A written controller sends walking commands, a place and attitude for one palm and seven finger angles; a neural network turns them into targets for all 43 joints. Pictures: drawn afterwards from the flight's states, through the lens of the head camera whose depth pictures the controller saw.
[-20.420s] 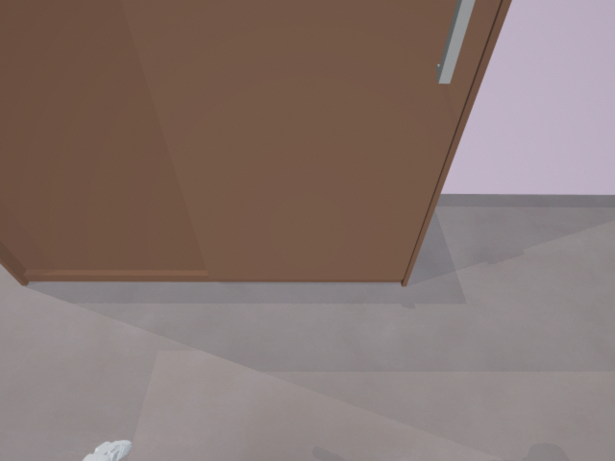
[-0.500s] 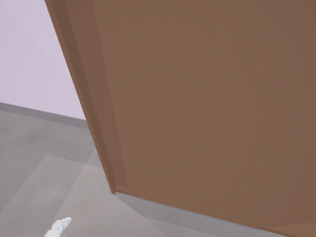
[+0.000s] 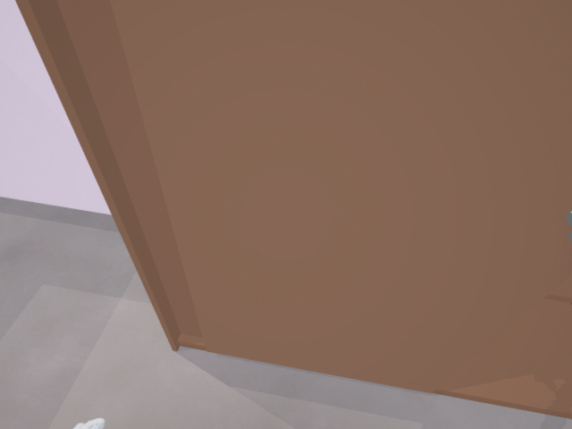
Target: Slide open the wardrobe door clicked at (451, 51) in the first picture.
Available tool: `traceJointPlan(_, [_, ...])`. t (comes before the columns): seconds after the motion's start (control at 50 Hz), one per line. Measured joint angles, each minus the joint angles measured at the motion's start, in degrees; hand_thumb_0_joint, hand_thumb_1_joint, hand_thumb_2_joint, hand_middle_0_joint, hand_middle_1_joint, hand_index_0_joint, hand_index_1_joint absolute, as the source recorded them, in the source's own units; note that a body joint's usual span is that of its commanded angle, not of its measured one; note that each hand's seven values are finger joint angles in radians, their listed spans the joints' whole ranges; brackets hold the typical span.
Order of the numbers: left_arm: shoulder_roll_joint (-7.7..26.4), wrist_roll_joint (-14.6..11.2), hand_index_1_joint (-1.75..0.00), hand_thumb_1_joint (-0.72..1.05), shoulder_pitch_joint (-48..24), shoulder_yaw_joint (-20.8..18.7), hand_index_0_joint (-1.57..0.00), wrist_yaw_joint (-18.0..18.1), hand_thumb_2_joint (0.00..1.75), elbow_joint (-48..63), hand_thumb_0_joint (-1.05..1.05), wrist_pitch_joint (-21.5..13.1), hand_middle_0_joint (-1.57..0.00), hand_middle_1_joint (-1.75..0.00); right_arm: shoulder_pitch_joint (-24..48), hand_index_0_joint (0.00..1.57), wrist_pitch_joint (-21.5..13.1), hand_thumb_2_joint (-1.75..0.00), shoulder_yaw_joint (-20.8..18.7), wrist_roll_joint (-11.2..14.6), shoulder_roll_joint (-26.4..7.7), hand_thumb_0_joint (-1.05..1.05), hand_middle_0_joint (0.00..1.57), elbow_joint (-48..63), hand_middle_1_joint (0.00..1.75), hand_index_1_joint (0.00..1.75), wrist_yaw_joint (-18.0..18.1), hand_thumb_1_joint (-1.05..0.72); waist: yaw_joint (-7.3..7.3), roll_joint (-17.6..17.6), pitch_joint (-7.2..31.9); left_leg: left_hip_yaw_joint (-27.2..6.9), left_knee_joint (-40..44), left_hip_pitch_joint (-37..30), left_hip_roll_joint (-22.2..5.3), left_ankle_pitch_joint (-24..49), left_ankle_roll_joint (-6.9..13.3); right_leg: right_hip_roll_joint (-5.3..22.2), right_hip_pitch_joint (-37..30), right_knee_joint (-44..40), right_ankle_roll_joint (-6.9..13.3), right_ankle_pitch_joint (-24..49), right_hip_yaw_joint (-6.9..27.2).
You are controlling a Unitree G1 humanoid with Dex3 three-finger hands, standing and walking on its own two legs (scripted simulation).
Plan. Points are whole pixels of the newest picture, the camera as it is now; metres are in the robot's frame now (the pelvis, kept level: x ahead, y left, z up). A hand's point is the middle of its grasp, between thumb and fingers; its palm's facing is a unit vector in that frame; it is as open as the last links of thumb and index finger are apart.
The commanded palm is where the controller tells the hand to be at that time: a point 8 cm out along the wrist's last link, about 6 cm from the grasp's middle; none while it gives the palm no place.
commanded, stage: stop walking and hold the door there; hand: right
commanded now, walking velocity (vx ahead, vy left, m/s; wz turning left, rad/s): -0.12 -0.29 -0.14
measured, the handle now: out of the picture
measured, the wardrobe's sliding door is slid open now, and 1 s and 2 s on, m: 0.62 0.62 0.62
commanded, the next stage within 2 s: loosen the grip on the handle in 1.04 s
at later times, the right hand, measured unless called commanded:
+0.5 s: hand out of the picture +0.36 -0.37 +0.22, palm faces +0.52 +0.83 -0.20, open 7.1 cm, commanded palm +0.32 -0.38 +0.19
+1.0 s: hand out of the picture +0.37 -0.36 +0.22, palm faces +0.56 +0.80 -0.21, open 7.0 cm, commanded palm +0.32 -0.38 +0.19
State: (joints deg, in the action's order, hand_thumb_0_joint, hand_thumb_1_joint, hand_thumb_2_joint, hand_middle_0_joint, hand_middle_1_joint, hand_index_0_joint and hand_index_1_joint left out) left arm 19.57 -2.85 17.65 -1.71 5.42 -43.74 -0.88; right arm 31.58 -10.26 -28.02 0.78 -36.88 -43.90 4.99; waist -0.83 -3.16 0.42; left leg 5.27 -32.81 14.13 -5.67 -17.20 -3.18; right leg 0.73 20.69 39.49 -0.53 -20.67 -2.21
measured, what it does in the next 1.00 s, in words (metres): steps on the spot: left foot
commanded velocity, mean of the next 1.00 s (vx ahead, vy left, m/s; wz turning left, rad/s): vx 0.03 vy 0.02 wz -0.01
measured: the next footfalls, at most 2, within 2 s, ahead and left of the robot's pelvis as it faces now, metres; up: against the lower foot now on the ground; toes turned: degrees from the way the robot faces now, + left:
left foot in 0.44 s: -0.05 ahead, +0.07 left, +0.00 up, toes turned +5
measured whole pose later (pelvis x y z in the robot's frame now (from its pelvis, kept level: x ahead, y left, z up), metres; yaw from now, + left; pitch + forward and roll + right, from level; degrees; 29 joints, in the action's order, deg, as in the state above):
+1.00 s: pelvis -0.03 -0.03 +0.01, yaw +2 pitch +1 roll +1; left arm 17.4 -3.2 18.5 0.8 6.0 -41.6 0.2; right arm 33.3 -7.3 -22.3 3.1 -35.4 -42.0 6.5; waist -0.9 -2.6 2.5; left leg 4.0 -27.4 8.9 1.9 -19.8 1.4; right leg 1.5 21.5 30.4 3.0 -10.3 -6.4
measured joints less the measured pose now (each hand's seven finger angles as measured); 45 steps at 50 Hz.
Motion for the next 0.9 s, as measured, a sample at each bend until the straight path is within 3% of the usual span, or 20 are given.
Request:
traceJointPlan(0.04, [0.3, 0.05, -0.3, 0.9, -0.92, -0.26, -0.2, 0.15, 0.9, 0.22, 0.01, 0.08, -0.2, -0.3, 0.3, 0.2, -0.16, -0.82, 1.81, 0.29, 1.15, -0.16, 0.45, 2.71, 1.38, 1.31, -0.15, -0.55, -0.29, 0.75, -0.76, 0.17, -2.15, 0.63, -2.18, -1.02, -1.38, 0.01, -1.78, -4.37, 0.18, 6.91, -1.38])
traceJointPlan(0.06, [0.16, -0.01, -0.3, 0.9, -1.76, -0.45, -0.2, 0.25, 0.9, 0.37, 0.01, 0.23, -0.2, -0.3, 0.42, 0.2, -0.11, -0.82, 2.68, 0.54, 1.76, -0.17, 0.45, 4.37, 1.38, 1.31, 0.1, -0.55, 0.01, 1.5, -1.47, -0.3, -3.13, 1.05, -3.42, -1.36, -1.92, -1.01, -1.89, -4.53, 1.25, 7.89, -2.2])
traceJointPlan(0.1, [-0.42, -0.04, -0.3, 0.9, -3.52, -0.51, -0.2, 0.13, 0.9, 1.57, 0.01, 0.45, -0.2, -0.3, 0.27, 0.2, -0.2, -0.82, 3.96, 1.22, 2.62, -0.17, 0.45, 7.26, 1.39, 1.31, 0.75, -0.56, 0.95, 2.03, -2.49, -1.65, -7.77, 3.68, -4.1, -3.86, -0.82, -1.98, -1.43, -4.23, 3.58, 6.57, -3.57])
traceJointPlan(0.14, [-1.63, 0.12, -0.3, 0.9, -5.19, -0.27, -0.2, -0.21, 0.9, 2.95, 0.01, -0.22, -0.2, -0.3, 0.17, 0.17, 0.41, -0.8, 4.67, 1.57, 3.73, -0.17, 0.45, 9.97, 1.39, 1.3, 1.67, -0.58, 1.17, 1.16, -3.53, -2.42, -17.56, 7.08, -2.11, -10.78, 0.22, -1.75, -0.87, -4.85, 4.85, 6.51, -3.65])
traceJointPlan(0.18, [-3.43, -0.01, -0.3, 0.9, -6.3, 0.53, -0.2, -0.49, 0.9, 3.75, 0.01, -1.28, -0.2, -0.3, 0.71, 0.15, 1.41, -0.79, 5.57, 2.0, 4.9, -0.16, 0.46, 12.04, 1.39, 1.3, 2.27, -0.61, 1.43, 0.69, -4.17, -2.21, -24.43, 9.08, 0.45, -11.69, 0.58, -1.4, -0.78, -6.75, 5.06, 8.14, -3.26])
traceJointPlan(0.22, [-5.35, -0.02, -0.3, 0.9, -6.86, 1.84, -0.2, -0.72, 0.9, 4.31, 0.01, -1.93, -0.2, -0.3, 1.46, 0.12, 2.61, -0.78, 6.48, 2.26, 5.82, -0.14, 0.46, 13.74, 1.4, 1.3, 2.48, -0.63, 1.82, 1.02, -4.32, -1.59, -26.08, 9.34, 2.59, -10.6, 0.67, -1.26, -0.94, -9.01, 5.28, 9.85, -2.97])
traceJointPlan(0.34, [-8.81, 0.95, -0.3, 0.9, -6.84, 5.72, -0.21, -0.98, 0.9, 5.48, 0.0, -2.98, -0.2, -0.3, 2.1, 0.1, 4.22, -0.75, 7.89, 2.41, 6.31, -0.13, 0.46, 15.69, 1.4, 1.3, 2.08, -0.67, 2.34, 2.32, -3.35, -1.0, -11.37, 3.36, 5.82, -8.41, 1.6, -1.25, -1.45, -14.59, 5.4, 13.5, -3.24])
traceJointPlan(0.44, [-8.6, 1.68, -0.3, 0.9, -5.64, 6.57, -0.21, -1.36, 0.9, 6.14, 0.0, -2.78, -0.2, -0.3, 2.44, 0.12, 4.17, -0.75, 7.65, 2.38, 4.8, -0.13, 0.46, 13.61, 1.4, 1.31, 1.15, -0.65, 2.37, 3.27, -1.68, -1.46, 7.31, -4.65, 5.19, -1.95, 3.86, -1.95, 0.16, -14.23, 5.15, 13.73, -4.76])
traceJointPlan(0.52, [-6.28, 1.43, -0.3, 0.9, -4.6, 5.21, -0.21, -1.17, 0.9, 5.12, 0.0, -2.09, -0.2, -0.3, 1.96, 0.13, 3.68, -0.76, 6.91, 2.53, 4.79, -0.14, 0.46, 11.22, 1.4, 1.31, 1.22, -0.65, 1.48, 1.35, -1.14, -1.41, 7.12, -4.66, 5.73, -0.47, 3.06, -1.17, 0.67, -12.44, 4.77, 12.68, -4.75])
traceJointPlan(0.66, [-3.15, 0.65, -0.3, 0.9, -1.44, 3.37, -0.21, 0.11, 0.9, 3.11, 0.01, -0.75, -0.2, -0.3, 1.66, 0.13, 3.81, -0.77, 7.18, 2.69, 4.19, -0.13, 0.46, 7.9, 1.4, 1.32, 1.9, -0.66, 0.6, 1.99, 1.17, -1.89, 6.22, -4.76, 5.75, -1.43, 3.06, -1.07, -0.01, -12.46, 5.26, 12.37, -5.2])
traceJointPlan(0.9, [-1.77, -0.05, -0.3, 0.9, 1.14, 2.23, -0.2, 0.39, 0.9, 2.32, 0.01, 0.39, -0.2, -0.3, 1.78, 0.12, 3.39, -0.77, 5.99, 2.52, 2.2, -0.13, 0.46, 2.95, 1.4, 1.31, 2.22, -0.67, -0.1, 0.96, 2.15, -1.42, 6.91, -5.3, 7.14, -1.43, 4.38, 0.25, 0.29, -11.45, 3.78, 11.89, -4.46])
